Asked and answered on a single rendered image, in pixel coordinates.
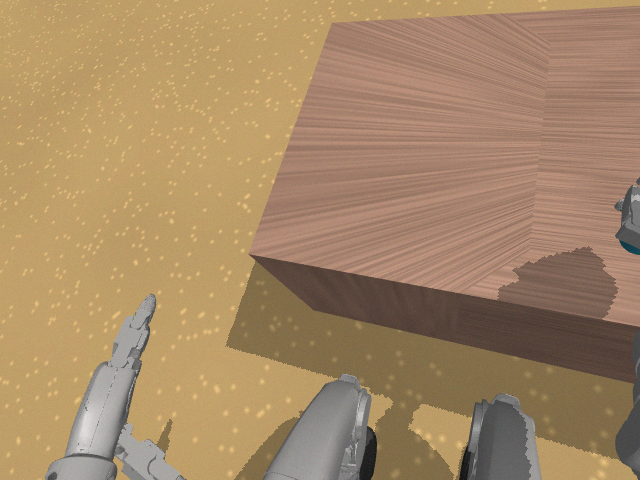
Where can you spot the right robot arm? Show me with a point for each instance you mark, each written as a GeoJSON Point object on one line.
{"type": "Point", "coordinates": [627, 440]}

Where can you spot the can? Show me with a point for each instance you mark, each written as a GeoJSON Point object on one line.
{"type": "Point", "coordinates": [630, 248]}

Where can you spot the left robot hand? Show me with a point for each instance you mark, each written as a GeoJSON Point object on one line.
{"type": "Point", "coordinates": [100, 426]}

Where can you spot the left robot arm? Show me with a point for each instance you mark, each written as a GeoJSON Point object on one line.
{"type": "Point", "coordinates": [82, 467]}

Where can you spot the left robot foot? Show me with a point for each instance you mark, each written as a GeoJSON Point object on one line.
{"type": "Point", "coordinates": [369, 458]}

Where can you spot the right robot hand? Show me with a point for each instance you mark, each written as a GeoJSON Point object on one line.
{"type": "Point", "coordinates": [630, 220]}

